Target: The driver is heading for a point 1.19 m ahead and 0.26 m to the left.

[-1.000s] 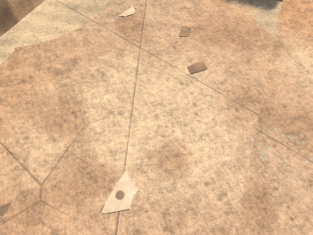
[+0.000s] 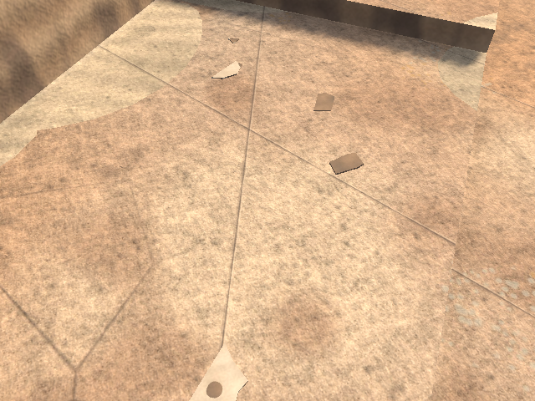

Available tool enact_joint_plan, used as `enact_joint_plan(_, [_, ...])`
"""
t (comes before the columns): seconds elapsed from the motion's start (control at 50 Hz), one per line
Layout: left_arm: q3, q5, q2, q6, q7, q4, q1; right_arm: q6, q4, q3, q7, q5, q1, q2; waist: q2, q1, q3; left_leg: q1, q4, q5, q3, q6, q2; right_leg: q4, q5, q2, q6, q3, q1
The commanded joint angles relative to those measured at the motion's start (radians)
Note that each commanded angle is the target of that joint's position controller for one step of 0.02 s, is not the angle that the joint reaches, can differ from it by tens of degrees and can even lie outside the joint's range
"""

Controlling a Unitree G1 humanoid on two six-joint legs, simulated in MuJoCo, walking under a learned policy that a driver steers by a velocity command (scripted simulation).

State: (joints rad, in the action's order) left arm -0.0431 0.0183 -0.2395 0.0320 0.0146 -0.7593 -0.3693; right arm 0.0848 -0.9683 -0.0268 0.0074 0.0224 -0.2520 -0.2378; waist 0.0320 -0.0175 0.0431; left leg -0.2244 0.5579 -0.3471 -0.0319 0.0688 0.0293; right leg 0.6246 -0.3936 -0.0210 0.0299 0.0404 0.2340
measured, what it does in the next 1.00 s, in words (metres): walks ahead, turning left: right foot, then left foot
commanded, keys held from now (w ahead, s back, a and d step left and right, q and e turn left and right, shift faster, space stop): w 0.44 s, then w+q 0.56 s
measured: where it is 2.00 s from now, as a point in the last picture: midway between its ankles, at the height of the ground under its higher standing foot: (193, 253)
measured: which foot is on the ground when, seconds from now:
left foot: down 0.00-0.40, up 0.42-0.94, down 0.96-1.00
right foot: up 0.00-0.38, down 0.40-0.94, up 0.96-1.00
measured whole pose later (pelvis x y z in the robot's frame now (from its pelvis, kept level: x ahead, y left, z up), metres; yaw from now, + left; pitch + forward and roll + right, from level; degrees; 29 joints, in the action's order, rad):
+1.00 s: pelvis +0.53 +0.03 -0.02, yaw +15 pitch +3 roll -1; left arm -0.04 0.00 -0.29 0.06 0.00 -0.86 -0.30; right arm 0.06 -0.68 -0.05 0.05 0.02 -0.11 -0.28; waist -0.01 0.03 -0.04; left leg -0.54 0.65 -0.17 -0.05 0.11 0.02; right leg 0.91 -0.51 0.06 -0.03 -0.12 0.12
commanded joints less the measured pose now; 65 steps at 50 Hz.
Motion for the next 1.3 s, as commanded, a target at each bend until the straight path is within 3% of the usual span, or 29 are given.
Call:
enact_joint_plan(0.02, [-0.015, 0.021, -0.101, 0.063, -0.004, 0.165, 0.218, 0.017, -0.010, -0.042, -0.001, -0.022, -0.228, -0.188, -0.204, -0.116, -0.106, 0.390, -0.368, -0.147, 0.681, 0.268, -0.396, 0.429, -0.141, -0.011, -0.018, 0.019, 0.651])
enact_joint_plan(0.06, [-0.009, 0.018, -0.086, 0.076, -0.019, 0.136, 0.166, 0.026, 0.022, -0.027, -0.003, -0.021, -0.171, -0.147, -0.101, -0.060, -0.109, 0.394, -0.362, -0.032, 0.550, 0.225, -0.360, 0.538, 0.003, 0.055, 0.009, 0.050, 0.724])
enact_joint_plan(0.12, [-0.010, -0.007, -0.080, 0.077, -0.039, 0.143, 0.202, 0.009, 0.027, -0.005, -0.006, -0.020, -0.154, -0.100, -0.091, -0.032, -0.114, 0.317, -0.394, 0.258, 0.323, 0.160, -0.276, 0.497, 0.152, 0.104, -0.004, -0.006, 0.667])
enact_joint_plan(0.22, [0.027, -0.001, -0.011, 0.073, -0.057, 0.216, 0.380, -0.005, 0.029, -0.002, -0.032, -0.016, -0.199, -0.145, -0.106, -0.075, -0.153, 0.158, -0.442, 0.401, 0.140, 0.130, -0.194, 0.142, 0.354, 0.076, -0.032, -0.098, 0.478])
enact_joint_plan(0.28, [0.018, 0.009, -0.050, 0.071, -0.060, 0.238, 0.428, -0.003, 0.023, -0.013, -0.028, -0.004, -0.232, -0.190, -0.129, -0.073, -0.172, 0.171, -0.456, 0.419, 0.137, 0.124, -0.232, 0.000, 0.405, 0.049, -0.012, -0.101, 0.379])
enact_joint_plan(0.32, [0.004, 0.009, -0.084, 0.074, -0.064, 0.244, 0.416, -0.004, 0.026, -0.018, -0.024, -0.001, -0.221, -0.202, -0.137, -0.039, -0.155, 0.235, -0.394, 0.591, 0.125, 0.105, -0.259, -0.055, 0.394, 0.032, 0.024, -0.093, 0.332])
enact_joint_plan(0.36, [-0.021, 0.002, -0.133, 0.074, -0.060, 0.217, 0.304, -0.013, 0.032, -0.026, -0.023, -0.008, -0.206, -0.222, -0.161, 0.042, -0.057, 0.289, -0.220, 0.934, 0.098, 0.078, -0.258, -0.069, 0.360, -0.013, 0.069, -0.115, 0.173])
enact_joint_plan(0.38, [-0.042, 0.003, -0.166, 0.070, -0.052, 0.167, 0.144, -0.021, 0.041, -0.026, -0.023, -0.016, -0.191, -0.222, -0.153, 0.126, 0.038, 0.245, -0.030, 1.033, 0.066, 0.056, -0.222, -0.092, 0.371, -0.037, 0.100, -0.134, -0.031])
enact_joint_plan(0.4, [-0.057, 0.003, -0.202, 0.061, -0.037, 0.118, -0.042, -0.019, 0.064, -0.017, -0.022, -0.032, -0.177, -0.201, -0.118, 0.206, 0.155, 0.024, 0.229, 0.833, 0.065, 0.032, -0.189, -0.049, 0.352, 0.076, 0.143, -0.011, -0.354])
enact_joint_plan(0.42, [-0.072, -0.015, -0.312, 0.055, -0.032, 0.096, -0.114, 0.002, 0.091, 0.027, -0.008, -0.053, -0.325, -0.032, 0.210, 0.107, 0.346, -0.333, 0.646, 0.003, 0.054, -0.027, 0.005, -0.087, 0.216, 0.373, 0.299, 0.463, -0.720])
enact_joint_plan(0.44, [-0.052, -0.023, -0.220, 0.052, -0.030, 0.089, -0.143, 0.033, 0.071, 0.016, 0.007, -0.012, -0.313, -0.101, 0.215, 0.139, 0.426, -0.462, 0.819, -0.213, 0.197, -0.020, 0.038, -0.322, 0.015, 0.438, 0.352, 0.798, -0.701])
enact_joint_plan(0.46, [-0.038, -0.017, -0.177, 0.058, -0.028, 0.086, -0.045, 0.043, 0.116, -0.011, 0.009, 0.025, -0.165, -0.182, 0.119, 0.130, 0.191, -0.557, 0.858, -0.141, 0.178, -0.007, -0.030, -0.355, -0.035, 0.402, 0.285, 0.635, -0.525])
enact_joint_plan(0.5, [-0.019, -0.021, -0.124, 0.069, -0.035, 0.088, 0.101, 0.036, 0.152, -0.009, -0.001, 0.013, -0.051, -0.159, -0.020, 0.058, 0.021, -0.495, 0.776, 0.035, 0.128, -0.007, -0.124, -0.413, 0.122, 0.324, 0.227, 0.350, -0.202])
enact_joint_plan(0.54, [-0.012, -0.029, -0.088, 0.090, -0.046, 0.071, 0.170, -0.005, 0.132, -0.013, -0.008, 0.008, -0.122, -0.127, 0.043, -0.016, -0.005, -0.367, 0.707, 0.089, 0.144, -0.017, -0.171, -0.482, 0.186, 0.264, 0.201, 0.198, -0.032])
enact_joint_plan(0.62, [-0.022, -0.037, -0.121, 0.109, -0.049, 0.011, 0.161, -0.043, 0.167, -0.017, -0.019, 0.000, -0.069, -0.103, 0.023, -0.028, -0.087, -0.444, 0.628, 0.190, 0.168, -0.052, -0.170, -0.548, 0.293, 0.255, 0.203, 0.024, 0.058])
enact_joint_plan(0.72, [-0.026, -0.035, -0.162, 0.104, -0.027, -0.027, 0.123, -0.022, 0.222, -0.016, 0.008, -0.010, 0.084, -0.091, -0.006, 0.025, -0.097, -0.465, 0.311, 0.453, 0.108, -0.055, -0.151, -0.547, 0.400, 0.226, 0.161, -0.124, -0.035])
enact_joint_plan(0.84, [-0.038, -0.016, -0.203, 0.051, -0.019, -0.082, 0.025, -0.016, 0.324, -0.003, 0.052, -0.003, 0.267, -0.068, -0.017, 0.106, -0.140, -0.570, 0.095, 0.357, 0.030, -0.023, -0.139, -0.456, 0.491, 0.304, 0.136, -0.168, -0.320])
enact_joint_plan(0.9, [-0.049, -0.008, -0.242, 0.023, -0.009, -0.073, 0.051, -0.019, 0.358, -0.022, 0.064, -0.002, 0.228, -0.105, 0.038, 0.058, -0.081, -0.434, 0.066, 0.192, -0.055, 0.023, -0.062, -0.292, 0.901, 0.311, 0.099, -0.214, -0.371])
enact_joint_plan(0.94, [-0.050, -0.008, -0.245, 0.005, 0.007, -0.058, 0.072, -0.020, 0.307, -0.074, 0.055, 0.002, -0.024, -0.190, 0.048, -0.078, 0.064, -0.085, -0.006, 0.211, -0.092, 0.082, 0.037, 0.057, 1.093, 0.257, 0.049, -0.264, -0.293])
enact_joint_plan(0.96, [-0.036, -0.023, -0.215, 0.014, 0.013, -0.030, 0.056, -0.031, 0.272, -0.113, 0.032, 0.000, -0.193, -0.284, -0.058, -0.141, 0.178, 0.256, -0.011, 0.253, 0.122, 0.147, -0.085, 0.367, 0.811, 0.219, 0.004, -0.261, -0.031])
enact_joint_plan(0.98, [0.015, -0.050, -0.052, 0.052, -0.009, 0.025, -0.042, -0.029, 0.281, -0.128, 0.025, 0.004, -0.178, -0.386, -0.311, -0.018, 0.287, 0.622, -0.099, 0.114, 0.705, 0.351, -0.338, 0.720, -0.146, -0.005, -0.063, -0.158, 0.451])
enact_joint_plan(1.0, [-0.001, -0.010, -0.148, 0.096, -0.025, 0.036, 0.087, -0.024, 0.301, -0.105, 0.024, -0.002, -0.228, -0.293, -0.189, -0.113, 0.386, 0.682, -0.230, 0.054, 0.855, 0.358, -0.368, 0.816, -0.171, -0.008, -0.045, 0.052, 0.564])
enact_joint_plan(1.02, [-0.012, 0.024, -0.182, 0.117, -0.032, 0.069, 0.179, -0.019, 0.297, -0.091, 0.019, -0.011, -0.192, -0.239, -0.151, -0.119, 0.238, 0.591, -0.239, 0.127, 0.691, 0.303, -0.334, 0.802, -0.078, 0.045, -0.020, 0.057, 0.638])
enact_joint_plan(1.04, [-0.005, 0.011, -0.169, 0.127, -0.025, 0.077, 0.193, -0.017, 0.312, -0.083, 0.014, -0.007, -0.121, -0.210, -0.053, -0.073, 0.153, 0.431, -0.240, 0.217, 0.572, 0.270, -0.295, 0.722, 0.010, 0.090, -0.013, 0.052, 0.606])
enact_joint_plan(1.06, [-0.011, -0.011, -0.174, 0.124, -0.018, 0.073, 0.197, -0.020, 0.332, -0.073, 0.011, -0.008, -0.049, -0.180, -0.021, -0.028, 0.086, 0.277, -0.258, 0.323, 0.481, 0.251, -0.259, 0.639, 0.052, 0.120, -0.022, 0.045, 0.536])
enact_joint_plan(1.1, [-0.022, -0.023, -0.176, 0.098, -0.019, 0.081, 0.157, -0.020, 0.363, -0.062, 0.006, -0.020, 0.007, -0.153, -0.048, 0.032, 0.046, 0.119, -0.312, 0.401, 0.414, 0.251, -0.216, 0.571, 0.088, 0.142, -0.044, 0.048, 0.431])
enact_joint_plan(1.14, [-0.017, -0.033, -0.148, 0.078, -0.018, 0.085, 0.152, -0.015, 0.362, -0.068, -0.002, -0.015, 0.005, -0.174, -0.044, 0.048, 0.006, 0.024, -0.336, 0.465, 0.352, 0.253, -0.193, 0.480, 0.118, 0.138, -0.074, 0.024, 0.417])
enact_joint_plan(1.24, [0.006, -0.032, -0.094, 0.077, -0.021, 0.131, 0.340, -0.026, 0.339, -0.081, -0.026, -0.004, -0.061, -0.208, -0.096, -0.021, -0.039, -0.067, -0.316, 0.381, 0.245, 0.176, -0.101, 0.065, 0.432, 0.064, -0.105, -0.009, 0.328])
enact_joint_plan(1.3, [-0.003, -0.013, -0.120, 0.086, -0.032, 0.154, 0.411, -0.032, 0.322, -0.086, -0.026, 0.003, -0.113, -0.218, -0.120, -0.052, -0.038, -0.025, -0.280, 0.285, 0.316, 0.153, -0.132, -0.055, 0.486, 0.033, -0.095, 0.010, 0.278])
